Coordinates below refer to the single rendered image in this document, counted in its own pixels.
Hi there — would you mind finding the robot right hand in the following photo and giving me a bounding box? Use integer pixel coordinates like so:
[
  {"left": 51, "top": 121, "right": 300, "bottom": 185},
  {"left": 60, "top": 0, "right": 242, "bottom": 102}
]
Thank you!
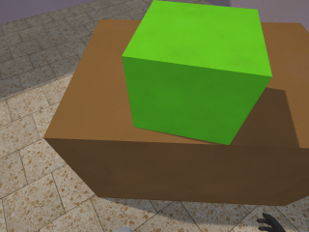
[{"left": 257, "top": 213, "right": 286, "bottom": 232}]

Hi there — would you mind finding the carton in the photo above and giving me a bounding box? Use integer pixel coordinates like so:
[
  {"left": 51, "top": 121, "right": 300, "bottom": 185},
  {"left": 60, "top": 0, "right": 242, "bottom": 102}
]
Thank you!
[{"left": 122, "top": 0, "right": 272, "bottom": 145}]

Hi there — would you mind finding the pedestal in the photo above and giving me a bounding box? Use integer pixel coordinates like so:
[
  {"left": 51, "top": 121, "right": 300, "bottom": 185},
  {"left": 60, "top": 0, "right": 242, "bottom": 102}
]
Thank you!
[{"left": 43, "top": 19, "right": 309, "bottom": 207}]

